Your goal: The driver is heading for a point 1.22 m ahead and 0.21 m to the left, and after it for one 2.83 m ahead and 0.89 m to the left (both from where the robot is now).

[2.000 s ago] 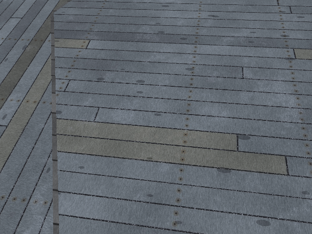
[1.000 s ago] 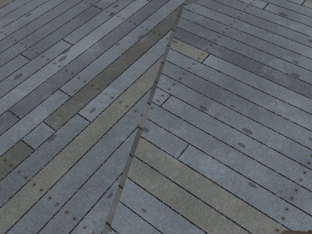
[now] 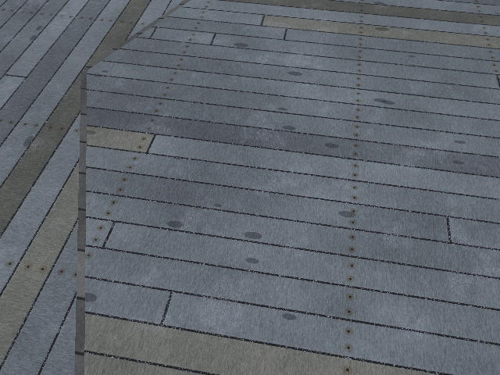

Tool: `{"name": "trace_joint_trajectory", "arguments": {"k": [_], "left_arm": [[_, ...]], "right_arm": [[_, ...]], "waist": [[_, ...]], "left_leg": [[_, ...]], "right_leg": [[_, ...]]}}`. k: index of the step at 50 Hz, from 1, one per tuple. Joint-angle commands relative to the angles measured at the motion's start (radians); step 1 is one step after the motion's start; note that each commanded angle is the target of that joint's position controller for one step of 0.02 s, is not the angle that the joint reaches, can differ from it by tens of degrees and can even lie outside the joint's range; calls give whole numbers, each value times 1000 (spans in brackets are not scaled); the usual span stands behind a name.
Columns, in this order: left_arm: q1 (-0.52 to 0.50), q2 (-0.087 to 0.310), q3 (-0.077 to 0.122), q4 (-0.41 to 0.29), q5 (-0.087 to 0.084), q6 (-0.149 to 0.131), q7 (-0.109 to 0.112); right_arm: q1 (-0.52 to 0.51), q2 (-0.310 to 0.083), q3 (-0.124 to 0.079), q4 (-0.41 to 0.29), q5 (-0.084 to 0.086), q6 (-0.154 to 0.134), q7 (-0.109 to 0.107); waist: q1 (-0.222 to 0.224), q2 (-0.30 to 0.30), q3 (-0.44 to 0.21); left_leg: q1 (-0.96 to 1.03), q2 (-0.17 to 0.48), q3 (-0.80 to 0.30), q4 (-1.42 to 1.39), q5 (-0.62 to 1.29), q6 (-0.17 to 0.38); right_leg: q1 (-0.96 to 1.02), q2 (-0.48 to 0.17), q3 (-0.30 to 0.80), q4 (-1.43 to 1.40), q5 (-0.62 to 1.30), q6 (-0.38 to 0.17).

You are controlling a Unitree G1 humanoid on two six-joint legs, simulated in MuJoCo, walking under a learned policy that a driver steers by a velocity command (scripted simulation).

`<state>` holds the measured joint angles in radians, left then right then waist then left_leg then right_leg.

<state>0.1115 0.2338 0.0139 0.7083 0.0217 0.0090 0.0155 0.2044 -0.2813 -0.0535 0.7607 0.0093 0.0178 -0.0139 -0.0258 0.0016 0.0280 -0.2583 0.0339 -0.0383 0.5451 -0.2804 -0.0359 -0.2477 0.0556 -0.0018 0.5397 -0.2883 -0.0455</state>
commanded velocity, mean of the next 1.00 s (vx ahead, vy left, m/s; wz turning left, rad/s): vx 0.39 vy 0.00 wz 0.21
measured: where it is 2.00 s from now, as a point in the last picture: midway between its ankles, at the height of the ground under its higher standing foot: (177, 237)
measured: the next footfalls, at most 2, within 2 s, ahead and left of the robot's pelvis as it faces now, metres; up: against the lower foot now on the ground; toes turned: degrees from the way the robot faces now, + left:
left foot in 0.56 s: +0.28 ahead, +0.24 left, +0.00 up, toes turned +21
right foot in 1.12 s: +0.64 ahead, +0.15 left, +0.00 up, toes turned +7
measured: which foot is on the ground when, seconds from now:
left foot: down 0.00-0.16, up 0.18-0.54, down 0.56-1.00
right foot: down 0.00-0.56, up 0.58-1.00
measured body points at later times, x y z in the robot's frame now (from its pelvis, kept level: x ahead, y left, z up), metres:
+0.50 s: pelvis +0.13 +0.07 -0.01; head +0.17 +0.08 +0.44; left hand +0.02 +0.34 -0.12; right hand +0.44 -0.07 -0.08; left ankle +0.23 +0.23 -0.71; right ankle +0.00 -0.09 -0.73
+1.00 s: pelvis +0.38 +0.20 +0.00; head +0.40 +0.20 +0.45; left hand +0.48 +0.48 -0.10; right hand +0.50 -0.06 -0.11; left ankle +0.24 +0.23 -0.73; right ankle +0.61 +0.10 -0.69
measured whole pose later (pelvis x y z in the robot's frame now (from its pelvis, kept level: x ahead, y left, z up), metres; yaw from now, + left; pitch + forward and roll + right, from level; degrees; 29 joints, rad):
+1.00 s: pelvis +0.38 +0.20 +0.00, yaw +13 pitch +1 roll +2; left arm 0.17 0.27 0.05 0.74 -0.02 -0.06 -0.04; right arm 0.31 -0.27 -0.06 0.80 0.00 -0.09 0.00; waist -0.06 -0.05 0.01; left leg 0.09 -0.09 0.16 0.18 -0.30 0.07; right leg -0.68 -0.08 0.04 0.66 0.11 -0.01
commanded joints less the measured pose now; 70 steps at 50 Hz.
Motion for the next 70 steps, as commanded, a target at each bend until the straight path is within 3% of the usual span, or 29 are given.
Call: {"name": "trace_joint_trajectory", "arguments": {"k": [1,3,6,8,9,10,12,16,20,23,25,27,28,29,30,31,33,36,40,50,55,56,57,58,59,60,61,65,70], "left_arm": [[10,148,61,-67,6,-11,18],[-9,117,63,-84,-12,-12,9],[54,109,73,-78,-32,-62,-14],[225,191,102,-25,-20,-87,-15],[273,248,119,0,-15,-95,-22],[253,211,106,-4,-7,-101,-19],[208,163,91,-12,-27,-107,-12],[210,167,88,7,-14,-102,-4],[241,213,93,39,-24,-92,-1],[264,249,101,62,-41,-85,-6],[257,277,108,68,-49,-79,-4],[240,289,110,62,-56,-72,4],[258,248,91,51,-39,-81,6],[354,88,41,2,-2,-96,-7],[285,179,53,8,-46,-123,-17],[180,230,71,-25,-85,-129,-18],[166,206,65,-11,-57,-128,-6],[259,173,65,38,-52,-82,-9],[168,141,63,21,-49,-63,-5],[-89,81,34,-87,-44,-87,-74],[72,169,76,-106,-44,-73,-87],[233,223,105,-77,-45,-71,-73],[348,304,124,-56,-46,-58,-49],[314,346,128,-82,-43,-70,-50],[329,256,109,-82,-39,-73,-48],[282,218,97,-85,-36,-76,-44],[214,203,92,-94,-40,-79,-46],[116,178,81,-116,-32,-81,-29],[168,227,96,-81,-45,-65,-2]], "right_arm": [[-16,-158,-45,-70,13,-16,-4],[37,-155,-46,-65,10,-24,-4],[-30,-162,-46,-100,18,-37,-11],[-156,-74,-21,-178,24,-39,-13],[-178,-68,-17,-212,27,-44,-11],[-140,-116,-33,-209,24,-49,-12],[-69,-112,-37,-182,27,-55,5],[-128,-65,-21,-204,24,-59,40],[-228,-13,7,-253,23,-61,67],[-260,-40,1,-274,25,-57,82],[-219,-83,-20,-275,18,-52,84],[32,-165,-71,-213,19,-39,71],[201,-209,-96,-170,21,-26,49],[175,-305,-96,-170,19,-35,34],[199,-239,-74,-198,9,-51,39],[154,-188,-57,-172,0,-66,47],[38,-127,-38,-156,-4,-86,49],[-18,-87,-29,-136,-19,-120,51],[27,-97,-35,-78,-27,-140,39],[138,-145,-44,5,-8,-97,1],[109,-209,-56,-10,-9,-51,-29],[79,-208,-52,-20,-2,-53,-32],[115,-133,-24,-40,-29,-72,-27],[193,-43,10,-87,-30,-109,-1],[80,-144,-11,-94,2,-146,21],[3,-158,-11,-132,31,-162,30],[-12,-137,-6,-133,15,-168,26],[38,-123,-12,-124,-28,-129,18],[-141,-58,19,-166,-26,-120,16]], "waist": [[48,142,-94],[31,168,-18],[90,203,27],[167,-8,4],[164,-146,31],[124,-87,55],[81,-73,59],[102,-69,51],[134,-82,62],[126,-97,73],[72,-122,26],[-84,-108,-121],[-161,-38,-196],[-28,254,-303],[-102,148,-434],[-103,100,-258],[-17,46,-104],[56,76,-77],[32,41,11],[-66,14,77],[68,106,-95],[165,75,-173],[176,-87,-276],[80,-265,-400],[161,-107,-398],[143,-53,-244],[86,55,-140],[-2,-9,-50],[65,-66,-29]], "left_leg": [[-22,94,-185,-112,69,143],[-72,131,-323,-203,-386,203],[-182,125,-399,-240,-462,202],[-455,-31,-168,79,-301,83],[-598,-64,-100,328,-266,61],[-652,-12,-144,485,-263,64],[-679,33,-144,570,-131,63],[-595,59,-44,485,61,28],[-460,51,45,248,178,20],[-370,22,100,148,156,60],[-252,-35,140,113,107,110],[111,-117,164,50,129,183],[425,-51,19,46,128,225],[666,251,-555,-80,-101,366],[651,348,-808,-253,-262,415],[531,319,-643,-278,-209,360],[242,239,-378,-290,4,300],[77,184,-199,-373,178,285],[74,153,-26,-413,329,243],[376,205,147,-369,580,164],[408,212,204,32,1235,140],[281,176,224,257,1131,114],[3,95,220,574,523,81],[-415,-135,46,912,-303,23],[-526,-68,-113,940,-253,48],[-560,-22,-99,867,-164,65],[-526,19,-79,759,-110,63],[-374,65,-38,559,-32,-11],[-243,0,14,148,284,-57]], "right_leg": [[31,-23,-15,27,-108,11],[-74,-7,-6,82,-277,-2],[33,-37,50,-6,-199,-40],[323,-228,295,-227,-324,-109],[381,-427,586,-359,-370,-198],[352,-483,621,-349,-298,-244],[367,-424,450,-354,-170,-202],[307,-308,106,-378,213,-122],[245,-285,-51,-380,271,-106],[255,-316,-105,-356,360,-90],[285,-330,-155,-242,710,-66],[195,-301,-217,91,926,-23],[-59,-273,-202,358,655,12],[-423,-107,-136,726,-280,62],[-478,-82,85,855,-289,55],[-561,-120,79,865,-190,43],[-477,-205,71,736,-27,29],[-343,-235,87,670,77,43],[-448,-196,135,516,230,66],[-538,-129,10,81,359,15],[-214,10,-114,72,113,-83],[45,22,-77,-23,190,-130],[365,-170,209,-10,257,-200],[674,-404,819,-131,118,-433],[679,-376,781,-206,44,-384],[545,-341,621,-226,74,-334],[377,-294,518,-244,176,-297],[75,-207,351,-312,422,-282],[-79,-99,216,-283,337,-195]]}}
